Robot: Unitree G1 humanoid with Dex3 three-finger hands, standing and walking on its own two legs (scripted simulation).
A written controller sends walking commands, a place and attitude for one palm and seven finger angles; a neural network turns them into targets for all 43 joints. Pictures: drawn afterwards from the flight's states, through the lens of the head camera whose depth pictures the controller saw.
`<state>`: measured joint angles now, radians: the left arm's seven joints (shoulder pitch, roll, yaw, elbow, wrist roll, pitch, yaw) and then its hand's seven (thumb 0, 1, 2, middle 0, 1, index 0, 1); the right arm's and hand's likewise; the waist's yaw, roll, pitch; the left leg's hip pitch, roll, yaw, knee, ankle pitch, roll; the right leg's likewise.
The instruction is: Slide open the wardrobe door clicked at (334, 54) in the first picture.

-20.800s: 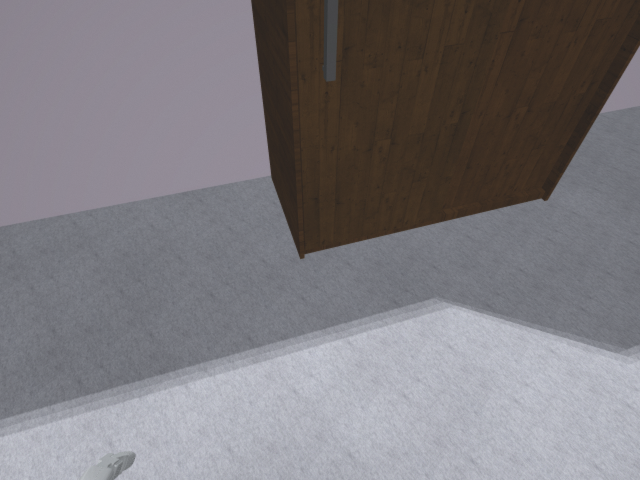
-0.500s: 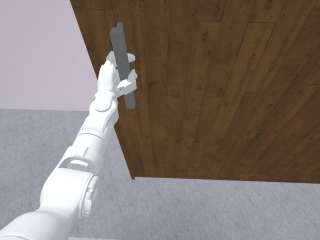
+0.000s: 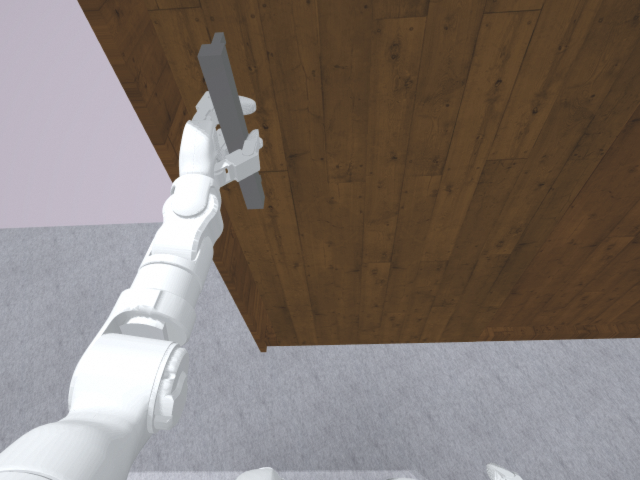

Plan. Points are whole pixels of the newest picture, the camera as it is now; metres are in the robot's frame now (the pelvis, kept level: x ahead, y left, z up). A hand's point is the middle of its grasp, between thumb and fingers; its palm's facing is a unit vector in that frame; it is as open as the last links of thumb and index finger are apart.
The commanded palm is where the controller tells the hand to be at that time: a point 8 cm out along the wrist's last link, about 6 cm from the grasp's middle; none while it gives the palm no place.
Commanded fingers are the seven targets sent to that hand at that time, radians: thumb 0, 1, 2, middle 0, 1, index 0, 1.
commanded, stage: step sideways, sliding the door along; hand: left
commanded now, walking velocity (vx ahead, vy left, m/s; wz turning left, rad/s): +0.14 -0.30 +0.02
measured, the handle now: (239, 131) +0.52 +0.11 +0.14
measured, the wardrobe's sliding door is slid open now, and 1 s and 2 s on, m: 0.05 0.21 0.46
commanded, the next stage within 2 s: none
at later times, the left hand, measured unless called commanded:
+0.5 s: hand (288, 152) +0.47 +0.04 +0.14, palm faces +0.23 -0.96 -0.13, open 6.5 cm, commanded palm +0.44 +0.03 +0.15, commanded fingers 0.00 0.90 0.90 -0.45 -1.40 -0.45 -1.40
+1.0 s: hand (385, 144) +0.48 -0.08 +0.14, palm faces +0.32 -0.94 -0.11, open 6.3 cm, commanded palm +0.44 -0.10 +0.15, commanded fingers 0.00 0.90 0.90 -0.45 -1.40 -0.45 -1.40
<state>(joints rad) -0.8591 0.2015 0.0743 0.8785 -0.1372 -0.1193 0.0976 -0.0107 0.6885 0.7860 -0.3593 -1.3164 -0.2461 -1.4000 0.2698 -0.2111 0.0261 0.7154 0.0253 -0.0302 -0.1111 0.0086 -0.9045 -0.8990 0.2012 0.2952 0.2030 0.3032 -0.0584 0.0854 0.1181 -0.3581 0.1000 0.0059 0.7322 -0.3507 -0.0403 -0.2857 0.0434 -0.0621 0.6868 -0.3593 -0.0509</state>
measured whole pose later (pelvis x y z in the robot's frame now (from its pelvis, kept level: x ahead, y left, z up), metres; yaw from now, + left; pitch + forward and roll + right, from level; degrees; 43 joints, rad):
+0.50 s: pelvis +0.06 -0.14 -0.01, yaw +7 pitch -4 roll -1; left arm -0.72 0.19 0.00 0.47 -0.11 -0.05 0.14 -0.03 0.72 0.85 -0.40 -1.40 -0.14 -1.40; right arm 0.12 -0.18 0.03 0.65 0.06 -0.03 -0.08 0.01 -0.90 -0.90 0.20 0.30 0.20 0.30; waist 0.07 0.09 0.25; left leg -0.31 0.25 -0.06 0.79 -0.42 -0.07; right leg -0.37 -0.08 -0.08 0.74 -0.27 0.04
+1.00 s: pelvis +0.12 -0.27 +0.02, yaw +11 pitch +0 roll +2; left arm -0.38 0.12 0.01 0.01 -0.08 -0.09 0.16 -0.02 0.70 0.82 -0.45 -1.40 -0.24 -1.40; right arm -0.01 -0.23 -0.01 0.58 0.04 -0.09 -0.05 0.01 -0.91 -0.90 0.20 0.30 0.20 0.30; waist 0.07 0.08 0.29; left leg -0.33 0.06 0.06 0.78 -0.50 -0.06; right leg -0.39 -0.02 -0.07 0.62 -0.17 -0.06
